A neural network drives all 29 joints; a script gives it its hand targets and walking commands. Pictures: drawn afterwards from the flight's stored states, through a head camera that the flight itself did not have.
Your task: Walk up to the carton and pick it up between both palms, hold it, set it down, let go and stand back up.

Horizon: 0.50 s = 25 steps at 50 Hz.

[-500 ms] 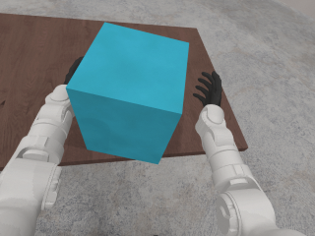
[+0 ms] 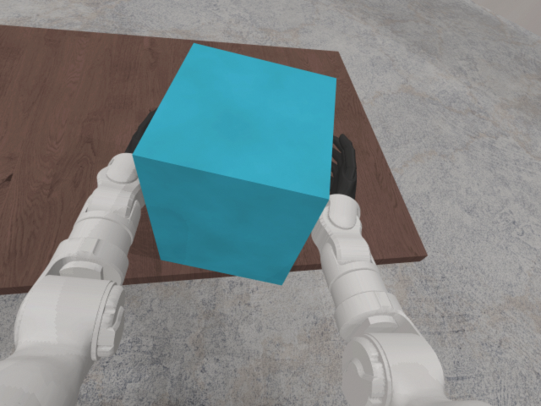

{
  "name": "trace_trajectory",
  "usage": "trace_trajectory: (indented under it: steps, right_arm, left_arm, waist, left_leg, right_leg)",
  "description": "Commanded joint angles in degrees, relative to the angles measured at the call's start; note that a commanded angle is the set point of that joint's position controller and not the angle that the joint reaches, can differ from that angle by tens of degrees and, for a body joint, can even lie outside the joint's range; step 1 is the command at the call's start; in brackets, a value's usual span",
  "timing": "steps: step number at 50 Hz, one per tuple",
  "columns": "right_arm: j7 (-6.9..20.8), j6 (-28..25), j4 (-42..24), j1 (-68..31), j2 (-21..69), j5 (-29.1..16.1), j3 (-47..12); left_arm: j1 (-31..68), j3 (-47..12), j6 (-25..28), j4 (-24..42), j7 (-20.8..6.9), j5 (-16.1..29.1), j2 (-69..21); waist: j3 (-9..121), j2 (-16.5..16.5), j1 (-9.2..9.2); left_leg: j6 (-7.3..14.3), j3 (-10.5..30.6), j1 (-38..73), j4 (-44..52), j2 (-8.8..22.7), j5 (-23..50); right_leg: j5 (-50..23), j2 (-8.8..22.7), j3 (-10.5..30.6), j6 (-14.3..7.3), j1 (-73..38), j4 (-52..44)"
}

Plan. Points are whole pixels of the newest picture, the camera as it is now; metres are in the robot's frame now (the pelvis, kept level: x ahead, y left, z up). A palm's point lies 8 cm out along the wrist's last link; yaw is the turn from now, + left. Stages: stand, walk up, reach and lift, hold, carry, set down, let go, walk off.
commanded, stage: reach and lift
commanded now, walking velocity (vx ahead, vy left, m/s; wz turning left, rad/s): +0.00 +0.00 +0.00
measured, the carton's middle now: (242, 175) +0.43 +0.00 +0.07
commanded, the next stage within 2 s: none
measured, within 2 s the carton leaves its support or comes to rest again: leaves its support in 1.06 s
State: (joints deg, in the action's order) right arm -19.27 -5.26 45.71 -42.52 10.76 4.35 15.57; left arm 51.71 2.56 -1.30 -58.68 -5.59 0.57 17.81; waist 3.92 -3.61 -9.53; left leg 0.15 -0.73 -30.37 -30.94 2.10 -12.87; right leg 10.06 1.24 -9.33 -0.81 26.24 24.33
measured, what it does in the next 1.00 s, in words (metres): stands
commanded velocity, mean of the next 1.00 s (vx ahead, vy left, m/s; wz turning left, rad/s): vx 0.00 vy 0.00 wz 0.00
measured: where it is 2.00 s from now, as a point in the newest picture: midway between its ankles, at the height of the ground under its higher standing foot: outside the picture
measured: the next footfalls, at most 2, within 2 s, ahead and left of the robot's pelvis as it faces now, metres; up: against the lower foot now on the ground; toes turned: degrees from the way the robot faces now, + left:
none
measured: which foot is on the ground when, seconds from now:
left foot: down 0.00-1.00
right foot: down 0.00-1.00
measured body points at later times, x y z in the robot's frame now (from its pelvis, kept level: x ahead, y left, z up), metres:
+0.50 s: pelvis +0.00 +0.00 +0.00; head +0.06 +0.05 +0.44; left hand +0.48 +0.13 +0.07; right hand +0.39 -0.15 +0.08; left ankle +0.02 +0.11 -0.73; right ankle +0.01 -0.12 -0.73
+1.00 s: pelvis +0.00 +0.00 +0.00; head +0.06 +0.05 +0.44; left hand +0.47 +0.13 +0.07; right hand +0.39 -0.15 +0.08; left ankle +0.02 +0.11 -0.73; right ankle +0.01 -0.12 -0.73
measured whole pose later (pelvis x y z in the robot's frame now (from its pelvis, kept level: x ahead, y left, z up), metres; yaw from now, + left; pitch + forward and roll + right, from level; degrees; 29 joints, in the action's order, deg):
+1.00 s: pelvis +0.00 +0.00 +0.00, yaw +0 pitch +12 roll -2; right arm -16.2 -17.9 54.0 -42.1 14.1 15.0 28.9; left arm 55.7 9.2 11.3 -75.0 -5.7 -7.2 14.9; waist 6.6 -3.6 -9.5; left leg 0.3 -0.7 -30.4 -30.9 1.9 -12.7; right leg 9.9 1.4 -9.3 -0.7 26.2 24.3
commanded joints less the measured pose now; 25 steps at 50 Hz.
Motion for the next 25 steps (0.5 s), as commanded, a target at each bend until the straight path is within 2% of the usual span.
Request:
trace_trajectory:
  steps: [1,2,3,4,5,6,7,9,10,13,16,19,21,25]
  right_arm:
    - [2.02,-5.31,-5.76,-27.85,8.43,6.44,-0.92]
    - [3.02,-5.68,-5.52,-29.48,11.95,7.73,-1.35]
    - [3.81,-6.12,-3.93,-29.3,14.8,9.19,-1.28]
    - [5.37,-6.53,-2.23,-29.82,19.35,11.19,-1.44]
    - [6.67,-6.91,-0.81,-29.35,23.27,13.28,-1.76]
    - [8.03,-7.77,0.56,-29.88,26.67,14.39,-2.2]
    - [9.02,-8.51,1.76,-29.64,29.12,15.32,-2.9]
    - [11.03,-9.22,3.23,-30.27,33.0,16.68,-3.74]
    - [11.28,-9.47,3.78,-29.83,32.95,16.63,-4.64]
    - [12.11,-9.88,5.75,-30.48,33.7,16.77,-4.53]
    - [12.54,-10.09,6.71,-31.35,34.15,16.89,-4.68]
    - [12.51,-10.26,7.62,-31.25,33.9,17.17,-4.44]
    - [12.74,-10.51,7.66,-31.53,34.14,17.11,-4.68]
    - [12.89,-10.69,8.2,-31.81,34.51,17.12,-4.74]
  left_arm:
    - [34.89,5.07,5.26,13.05,-2.35,-8.2,-13.51]
    - [35.53,4.76,5.54,11.76,-3.08,-8.92,-16.72]
    - [36.08,4.91,5.61,10.04,-4.03,-10.02,-19.96]
    - [36.4,4.6,6.08,9.07,-5.06,-11.36,-24.73]
    - [36.38,5.18,6.33,6.82,-6.27,-12.68,-28.15]
    - [37.02,4.3,6.74,6.63,-7.03,-13.76,-32.24]
    - [36.75,3.6,7.07,5.27,-7.7,-14.11,-35.37]
    - [36.67,4.45,8.15,1.3,-8.71,-15.69,-40.04]
    - [36.99,4.3,8.91,0.42,-8.79,-15.28,-39.75]
    - [39.85,3.12,11.13,-0.9,-8.57,-14.12,-40.93]
    - [40.47,3.43,12.58,-3.5,-8.69,-13.74,-40.89]
    - [41.64,2.58,13.57,-4.26,-8.61,-13.5,-41.82]
    - [41.91,2.48,14.3,-4.61,-8.55,-12.98,-42.17]
    - [42.7,1.66,15.26,-4.3,-8.23,-12.17,-42.56]
  waist:
    - [48.07,15.91,0.3]
    - [48.49,16.79,1.36]
    - [47.36,16.04,0.83]
    - [48.28,16.68,1.38]
    - [47.8,15.88,1.78]
    - [48.94,16.61,1.6]
    - [49.38,17.39,2.17]
    - [47.96,17.18,2.73]
    - [47.66,16.43,2.79]
    - [48.14,16.84,1.87]
    - [45.72,15.86,2.01]
    - [45.09,16.81,1.02]
    - [45.53,16.27,1.67]
    - [45.35,17.23,1.54]
  left_leg:
    - [-4.65,-3.05,20.01,0.16,-2.1,27.51]
    - [-4.79,-3.42,19.48,-0.2,-2.35,27.37]
    - [-4.97,-3.33,20.43,0.09,-2.3,27.99]
    - [-4.94,-3.46,20.71,0.27,-2.29,28.44]
    - [-4.92,-3.93,21.32,0.6,-2.5,28.64]
    - [-5.37,-3.88,23.17,0.57,-2.55,30.77]
    - [-5.71,-4.11,24.34,0.52,-2.82,32.41]
    - [-5.78,-4.02,24.32,0.62,-2.82,32.47]
    - [-5.33,-4.25,23.44,0.77,-3.17,31.12]
    - [-5.59,-3.82,23.53,0.73,-2.89,30.0]
    - [-5.17,-3.97,22.3,0.9,-2.97,26.93]
    - [-5.43,-3.46,22.0,1.31,-2.84,25.8]
    - [-5.14,-3.71,21.81,1.34,-2.89,25.61]
    - [-5.33,-3.69,21.42,1.11,-2.68,25.43]
  right_leg:
    - [-31.06,-0.43,4.92,2.82,-21.66,1.64]
    - [-30.52,-0.41,4.91,2.72,-21.84,2.03]
    - [-30.53,-0.54,4.59,2.72,-21.34,1.62]
    - [-29.72,-0.43,4.62,2.46,-21.78,1.43]
    - [-29.87,-0.5,4.57,2.56,-22.94,1.25]
    - [-30.48,-0.71,4.06,2.4,-23.01,0.95]
    - [-31.1,-0.82,3.82,2.29,-23.42,0.95]
    - [-29.92,-1.36,3.57,2.23,-23.87,0.53]
    - [-31.18,-1.38,3.74,2.34,-25.17,0.76]
    - [-30.21,-1.64,3.37,2.34,-24.83,0.85]
    - [-29.07,-1.55,3.53,2.29,-25.06,0.79]
    - [-28.02,-1.55,3.34,1.98,-24.74,0.23]
    - [-27.45,-1.6,3.33,1.96,-24.74,0.15]
    - [-26.96,-1.61,3.37,1.82,-24.2,0.19]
